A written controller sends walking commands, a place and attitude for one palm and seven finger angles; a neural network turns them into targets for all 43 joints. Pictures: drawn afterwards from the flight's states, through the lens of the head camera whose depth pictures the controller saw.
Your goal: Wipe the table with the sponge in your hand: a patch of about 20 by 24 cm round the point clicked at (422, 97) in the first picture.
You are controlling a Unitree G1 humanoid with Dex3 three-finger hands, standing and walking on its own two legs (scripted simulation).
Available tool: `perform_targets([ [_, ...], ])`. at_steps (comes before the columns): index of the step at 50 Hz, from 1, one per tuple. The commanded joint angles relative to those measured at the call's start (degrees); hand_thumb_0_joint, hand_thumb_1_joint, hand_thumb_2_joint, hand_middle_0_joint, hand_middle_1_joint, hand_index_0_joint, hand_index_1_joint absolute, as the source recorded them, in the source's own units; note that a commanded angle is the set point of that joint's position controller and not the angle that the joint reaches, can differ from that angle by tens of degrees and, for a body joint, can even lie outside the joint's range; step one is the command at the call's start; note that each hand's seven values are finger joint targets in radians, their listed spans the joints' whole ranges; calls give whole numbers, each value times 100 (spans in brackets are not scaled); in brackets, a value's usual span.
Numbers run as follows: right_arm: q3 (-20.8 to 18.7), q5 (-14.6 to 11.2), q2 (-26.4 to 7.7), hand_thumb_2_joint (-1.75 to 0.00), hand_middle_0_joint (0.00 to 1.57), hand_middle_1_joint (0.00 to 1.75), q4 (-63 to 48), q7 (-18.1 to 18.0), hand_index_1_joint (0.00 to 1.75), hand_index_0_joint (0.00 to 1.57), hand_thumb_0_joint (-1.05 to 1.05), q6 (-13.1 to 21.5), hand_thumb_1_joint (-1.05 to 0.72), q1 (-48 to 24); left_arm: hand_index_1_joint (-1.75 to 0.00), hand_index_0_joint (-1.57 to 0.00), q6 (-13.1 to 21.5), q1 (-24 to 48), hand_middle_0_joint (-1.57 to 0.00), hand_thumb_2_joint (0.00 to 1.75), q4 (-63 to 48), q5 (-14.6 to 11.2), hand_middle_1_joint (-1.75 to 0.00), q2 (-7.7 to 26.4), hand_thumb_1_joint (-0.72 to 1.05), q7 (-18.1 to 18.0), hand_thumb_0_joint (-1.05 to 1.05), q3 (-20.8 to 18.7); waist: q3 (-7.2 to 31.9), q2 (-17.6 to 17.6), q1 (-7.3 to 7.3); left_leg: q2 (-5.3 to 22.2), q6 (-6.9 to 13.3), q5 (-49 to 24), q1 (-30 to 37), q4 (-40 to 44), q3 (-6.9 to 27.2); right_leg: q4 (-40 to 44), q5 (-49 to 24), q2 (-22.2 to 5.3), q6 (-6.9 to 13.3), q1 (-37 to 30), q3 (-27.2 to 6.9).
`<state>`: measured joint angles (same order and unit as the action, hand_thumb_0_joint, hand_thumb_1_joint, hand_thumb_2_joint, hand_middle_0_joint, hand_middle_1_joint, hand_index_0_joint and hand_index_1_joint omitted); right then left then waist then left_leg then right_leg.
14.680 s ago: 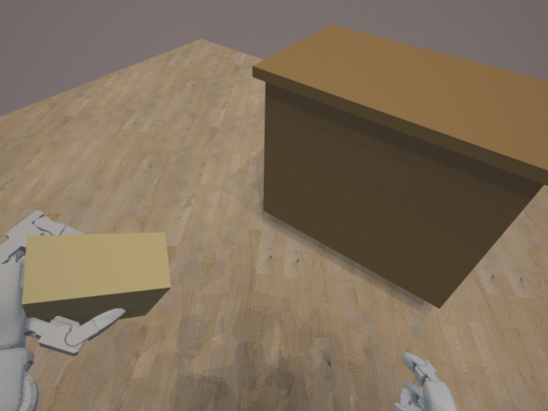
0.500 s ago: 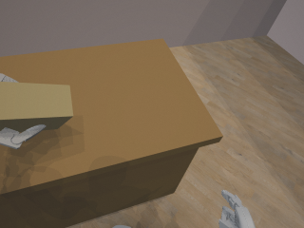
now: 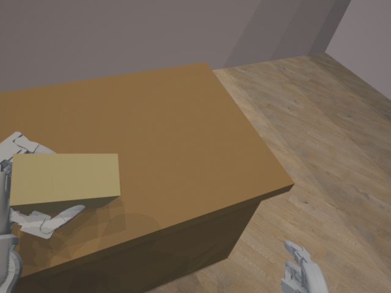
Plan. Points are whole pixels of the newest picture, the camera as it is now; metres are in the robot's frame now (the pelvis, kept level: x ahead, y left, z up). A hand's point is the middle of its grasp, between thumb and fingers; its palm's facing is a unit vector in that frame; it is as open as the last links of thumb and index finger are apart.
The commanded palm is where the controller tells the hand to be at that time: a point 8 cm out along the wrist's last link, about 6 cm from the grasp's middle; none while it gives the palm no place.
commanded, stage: come to a stop and stand still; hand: left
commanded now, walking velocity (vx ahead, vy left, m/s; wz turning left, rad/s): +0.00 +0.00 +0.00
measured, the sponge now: (81, 185) +0.24 +0.22 +0.14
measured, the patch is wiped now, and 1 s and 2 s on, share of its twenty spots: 0.00 0.00 0.00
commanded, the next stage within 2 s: look again from close up in 0.18 s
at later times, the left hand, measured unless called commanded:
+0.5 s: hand (49, 197) +0.21 +0.25 +0.15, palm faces +0.37 -0.85 -0.37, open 10.2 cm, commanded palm +0.15 +0.28 +0.18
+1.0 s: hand (82, 193) +0.22 +0.20 +0.16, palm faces +0.36 -0.86 -0.37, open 10.2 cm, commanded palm +0.15 +0.24 +0.18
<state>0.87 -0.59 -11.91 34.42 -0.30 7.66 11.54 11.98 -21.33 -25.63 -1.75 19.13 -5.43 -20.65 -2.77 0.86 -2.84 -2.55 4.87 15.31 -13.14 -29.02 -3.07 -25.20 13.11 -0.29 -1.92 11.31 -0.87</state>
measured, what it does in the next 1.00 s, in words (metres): stands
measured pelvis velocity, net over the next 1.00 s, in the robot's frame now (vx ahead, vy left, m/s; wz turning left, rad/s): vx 0.00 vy -0.05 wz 0.01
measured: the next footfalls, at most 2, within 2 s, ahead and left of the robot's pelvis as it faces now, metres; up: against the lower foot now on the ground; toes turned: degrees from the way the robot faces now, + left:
none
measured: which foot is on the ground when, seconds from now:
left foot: down 0.00-1.00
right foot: down 0.00-1.00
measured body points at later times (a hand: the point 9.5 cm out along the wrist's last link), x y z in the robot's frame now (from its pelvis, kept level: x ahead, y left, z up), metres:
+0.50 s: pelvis -0.01 -0.01 +0.00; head +0.01 +0.02 +0.45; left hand +0.18 +0.29 +0.17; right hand +0.18 -0.22 -0.07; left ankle +0.00 +0.06 -0.74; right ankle +0.00 -0.15 -0.74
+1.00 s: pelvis +0.00 -0.05 +0.01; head +0.02 -0.03 +0.45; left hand +0.19 +0.25 +0.18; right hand +0.18 -0.26 -0.07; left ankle +0.00 +0.06 -0.74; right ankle +0.00 -0.15 -0.74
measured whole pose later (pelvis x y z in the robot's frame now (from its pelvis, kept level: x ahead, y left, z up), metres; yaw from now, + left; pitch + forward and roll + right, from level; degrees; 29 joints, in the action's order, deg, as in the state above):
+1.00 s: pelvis +0.00 -0.05 +0.01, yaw +0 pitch +0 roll -1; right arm 1.1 -0.6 -10.5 32.5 -1.0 6.0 11.0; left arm 10.4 -22.7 -25.0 -2.8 21.0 -4.6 -19.3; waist -3.1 1.2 -2.0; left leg 0.1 1.2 12.6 -12.6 -25.3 -1.5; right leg -22.3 11.1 2.4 1.4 11.0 0.6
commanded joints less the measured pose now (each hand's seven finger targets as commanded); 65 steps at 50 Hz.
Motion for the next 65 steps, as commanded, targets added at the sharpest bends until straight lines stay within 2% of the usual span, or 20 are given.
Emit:
perform_targets([
  [1, -320, -11, -764, -90, 20, 30, -908, -63, 30, 20, 0, 282, -90, -586, -160, -120, 369, 644, -120, 130, -1310, 85, -160, 1340, 10, -129, 0, -664, 922, -482, 142, 787, -482, -1490, 314, 852, 767, -43, -879, -38, 276, -246, 46],
  [2, -284, 11, -686, -90, 20, 30, -941, -74, 30, 20, 0, 242, -90, -568, -160, -120, 404, 619, -120, 130, -1241, 46, -160, 1162, 10, -103, 0, -548, 932, -477, 138, 804, -472, -1408, 237, 860, 822, 8, -827, -76, 281, -299, 96],
  [6, -259, -12, -663, -90, 20, 30, -1020, -111, 30, 20, 0, 205, -90, -681, -160, -120, 446, 611, -120, 130, -1379, -13, -160, 1482, 10, -99, 0, -910, 808, -795, 134, 750, -505, -1238, 35, 924, 792, 56, -896, -73, 313, -478, 44],
  [7, -234, 4, -627, -90, 20, 30, -1038, -103, 30, 20, 0, 194, -90, -625, -160, -120, 471, 555, -120, 130, -1329, -50, -160, 1245, 10, -58, 0, -685, 791, -743, 137, 751, -478, -1107, 5, 935, 797, 124, -865, -89, 315, -485, 67],
  [9, -257, 6, -660, -90, 20, 30, -1048, -92, 30, 20, 0, 235, -90, -566, -160, -120, 501, 541, -120, 130, -1469, -59, -160, 1268, 10, -41, 0, -672, 867, -914, 147, 746, -495, -1125, 78, 951, 809, 132, -925, -95, 330, -535, 31],
  [17, -243, 3, -687, -90, 20, 30, -986, -102, 30, 20, 0, 226, -90, -519, -160, -120, 391, 166, -120, 130, -985, -76, -160, 971, 10, -19, 0, -364, 957, -348, 144, 699, -522, -1227, 314, 922, 743, 418, -1051, -160, 305, -416, -22],
  [21, -248, -21, -711, -90, 20, 30, -993, -160, 30, 20, 0, 229, -90, -656, -160, -120, 405, 470, -120, 130, -1182, -28, -160, 1287, 10, -65, 0, -579, 845, -545, 143, 691, -516, -849, 208, 1067, 781, 416, -864, -147, 290, -444, -53],
  [22, -234, -6, -698, -90, 20, 30, -983, -161, 30, 20, 0, 225, -90, -603, -160, -120, 432, 499, -120, 130, -1158, -45, -160, 1092, 10, -39, 0, -404, 856, -480, 149, 690, -492, -849, 159, 1067, 804, 421, -873, -148, 293, -497, 2],
  [26, -249, -28, -709, -90, 20, 30, -1015, -174, 30, 20, 0, 276, -90, -697, -160, -120, 464, 466, -120, 130, -1425, -29, -160, 1348, 10, -83, 0, -608, 865, -669, 139, 624, -412, -500, 62, 1065, 816, 472, -760, -180, 311, -611, -107],
  [31, -267, -25, -712, -90, 20, 30, -983, -166, 30, 20, 0, 311, -90, -629, -160, -120, 483, 111, -120, 130, -1364, -43, -160, 1325, 10, -97, 0, -652, 907, -673, 137, 613, -414, -686, 112, 998, 824, 483, -839, -207, 332, -595, -116],
  [32, -247, 1, -695, -90, 20, 30, -964, -163, 30, 20, 0, 287, -90, -552, -160, -120, 484, 38, -120, 130, -1194, -80, -160, 1138, 10, -68, 0, -506, 857, -564, 139, 644, -418, -616, 105, 1060, 851, 540, -735, -182, 322, -520, -71],
  [36, -284, -31, -703, -90, 20, 30, -961, -177, 30, 20, 0, 238, -90, -577, -160, -120, 430, 158, -120, 130, -1055, -84, -160, 1238, 10, -72, 0, -614, 671, -629, 153, 838, -576, -623, 244, 1328, 989, 399, -491, -37, 271, -219, 7],
  [42, -316, -8, -687, -90, 20, 30, -1027, -148, 30, 20, 0, 159, -90, -500, -160, -120, 359, 433, -120, 130, -1044, -114, -160, 1086, 10, -28, 0, -404, 801, -549, 159, 978, -496, -820, 357, 1218, 927, 380, -582, -19, 246, -186, 36],
  [46, -345, -38, -664, -90, 20, 30, -1093, -114, 30, 20, 0, 158, -90, -590, -160, -120, 284, 442, -120, 130, -1347, -128, -160, 1264, 10, -53, 0, -523, 938, -500, 157, 952, -430, -1069, 536, 925, 774, 456, -785, -96, 274, -151, -92],
  [47, -336, -5, -664, -90, 20, 30, -1090, -110, 30, 20, 0, 128, -90, -539, -160, -120, 272, 370, -120, 130, -1257, -161, -160, 1116, 10, -35, 0, -410, 918, -440, 161, 947, -381, -916, 441, 877, 749, 519, -755, -113, 277, -155, -105],
  [51, -386, -26, -667, -90, 20, 30, -1117, -114, 30, 20, 0, 104, -90, -566, -160, -120, 222, 277, -120, 130, -1565, -195, -160, 1383, 10, -57, 0, -675, 1008, -695, 173, 937, -376, -1223, 512, 650, 696, 453, -1001, -158, 342, -102, -251],
  [52, -379, -4, -660, -90, 20, 30, -1118, -116, 30, 20, 0, 82, -90, -516, -160, -120, 219, 196, -120, 130, -1484, -224, -160, 1219, 10, -31, 0, -554, 1003, -627, 181, 944, -352, -1193, 472, 617, 670, 461, -994, -143, 335, -81, -225],
  [58, -477, -24, -704, -90, 20, 30, -1185, -165, 30, 20, 0, 21, -90, -464, -160, -120, 105, -162, -120, 130, -1507, -339, -160, 1363, 10, 15, 0, -749, 1136, -396, 192, 957, -355, -1674, 500, 206, 570, 369, -1557, -266, 399, -65, -370],
  [62, -438, -28, -702, -90, 20, 30, -1121, -192, 30, 20, 0, -16, -90, -486, -160, -120, 40, -358, -120, 130, -1310, -380, -160, 1261, 10, 7, 0, -674, 1071, -290, 220, 848, -340, -1120, 387, 46, 419, 508, -1354, -415, 395, 109, -504],
  [65, -398, -95, -668, -90, 20, 30, -1110, -213, 30, 20, 0, -25, -90, -548, -160, -120, 9, -362, -120, 130, -1334, -370, -160, 1328, 10, -120, 0, -739, 1046, -42, 187, 544, -339, -422, 171, -249, 321, 900, -1041, -756, 301, 40, -1014],
])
